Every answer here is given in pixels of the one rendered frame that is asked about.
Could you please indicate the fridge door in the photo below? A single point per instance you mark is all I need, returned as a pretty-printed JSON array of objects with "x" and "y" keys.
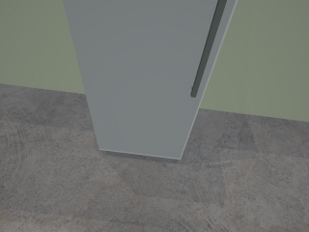
[{"x": 138, "y": 60}]

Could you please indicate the handle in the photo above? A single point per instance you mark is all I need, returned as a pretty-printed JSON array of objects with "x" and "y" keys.
[{"x": 219, "y": 9}]

